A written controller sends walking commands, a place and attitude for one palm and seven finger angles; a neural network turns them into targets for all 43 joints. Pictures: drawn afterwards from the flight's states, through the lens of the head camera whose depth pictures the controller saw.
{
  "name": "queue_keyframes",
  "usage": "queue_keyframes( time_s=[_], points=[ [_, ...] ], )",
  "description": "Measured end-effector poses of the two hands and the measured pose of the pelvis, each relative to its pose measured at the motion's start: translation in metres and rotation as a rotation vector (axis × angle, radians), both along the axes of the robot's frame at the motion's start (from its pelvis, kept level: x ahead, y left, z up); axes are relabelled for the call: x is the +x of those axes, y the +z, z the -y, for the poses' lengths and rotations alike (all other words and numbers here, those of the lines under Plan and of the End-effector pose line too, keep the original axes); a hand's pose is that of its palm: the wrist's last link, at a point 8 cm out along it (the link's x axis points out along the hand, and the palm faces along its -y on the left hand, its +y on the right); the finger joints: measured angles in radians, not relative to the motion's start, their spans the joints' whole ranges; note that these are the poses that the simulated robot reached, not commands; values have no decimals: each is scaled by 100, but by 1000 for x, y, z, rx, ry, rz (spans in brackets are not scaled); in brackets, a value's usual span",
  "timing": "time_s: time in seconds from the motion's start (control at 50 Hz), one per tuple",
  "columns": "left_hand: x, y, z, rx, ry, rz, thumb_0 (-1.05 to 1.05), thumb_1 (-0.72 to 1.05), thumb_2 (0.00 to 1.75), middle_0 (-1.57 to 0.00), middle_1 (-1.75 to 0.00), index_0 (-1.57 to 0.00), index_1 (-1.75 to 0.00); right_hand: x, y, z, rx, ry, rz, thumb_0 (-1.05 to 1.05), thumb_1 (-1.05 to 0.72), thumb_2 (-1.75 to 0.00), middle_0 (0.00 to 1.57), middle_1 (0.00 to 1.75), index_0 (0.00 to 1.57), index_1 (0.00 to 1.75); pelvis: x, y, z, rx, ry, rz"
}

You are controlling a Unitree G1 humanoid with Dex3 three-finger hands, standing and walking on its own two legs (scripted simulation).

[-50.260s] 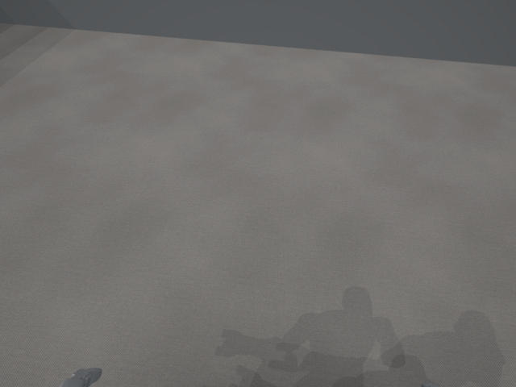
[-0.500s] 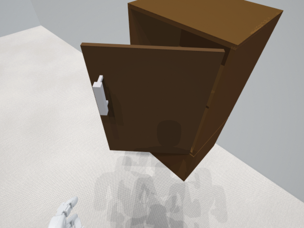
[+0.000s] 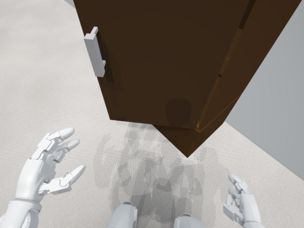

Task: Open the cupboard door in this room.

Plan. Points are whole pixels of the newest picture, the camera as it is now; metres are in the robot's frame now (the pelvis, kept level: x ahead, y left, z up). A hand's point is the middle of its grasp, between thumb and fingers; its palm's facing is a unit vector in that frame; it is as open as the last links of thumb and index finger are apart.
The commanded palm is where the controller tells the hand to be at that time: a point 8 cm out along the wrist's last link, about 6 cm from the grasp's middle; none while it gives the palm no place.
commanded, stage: raise the hand with hooked fingers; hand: left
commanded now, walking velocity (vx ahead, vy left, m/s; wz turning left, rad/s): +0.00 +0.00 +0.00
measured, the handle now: (97, 52) +0.56 +0.23 +0.12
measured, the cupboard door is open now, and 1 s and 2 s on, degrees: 41 41 41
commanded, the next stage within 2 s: move the hooked fingers beside the handle in 1.48 s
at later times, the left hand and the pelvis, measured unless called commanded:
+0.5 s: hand (46, 146) +0.26 +0.26 +0.09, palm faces +0.01 -1.00 -0.05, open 12.7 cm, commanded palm +0.24 +0.32 +0.10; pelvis +0.01 +0.03 +0.03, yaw -1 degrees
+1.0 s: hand (25, 115) +0.31 +0.31 +0.13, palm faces +0.02 -1.00 -0.04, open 13.9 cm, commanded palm +0.28 +0.36 +0.14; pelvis +0.02 +0.04 +0.05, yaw -1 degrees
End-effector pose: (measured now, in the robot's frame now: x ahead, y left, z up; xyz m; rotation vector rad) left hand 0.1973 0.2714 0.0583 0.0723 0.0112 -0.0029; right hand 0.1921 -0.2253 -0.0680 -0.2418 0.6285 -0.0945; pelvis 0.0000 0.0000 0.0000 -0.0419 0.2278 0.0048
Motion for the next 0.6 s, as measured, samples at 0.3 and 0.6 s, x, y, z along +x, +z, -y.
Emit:
queue_keyframes(
  time_s=[0.3, 0.6],
  points=[
    [32, 22, -29, -15, 20, -54, 0, 3, 53, -26, -86, -26, -87, -62, 12, 22, -36, -133, -139, 1, -90, -90, 20, 30, 21, 30, 12, 26, -13, 19, -30, 20],
    [51, 47, -58, -23, 14, -2, 0, -32, 38, -29, -108, -29, -109, -20, 47, -10, -44, -55, -2, 1, -90, -90, 20, 30, 21, 30, 15, 38, -32, 2, -19, 68]
  ],
)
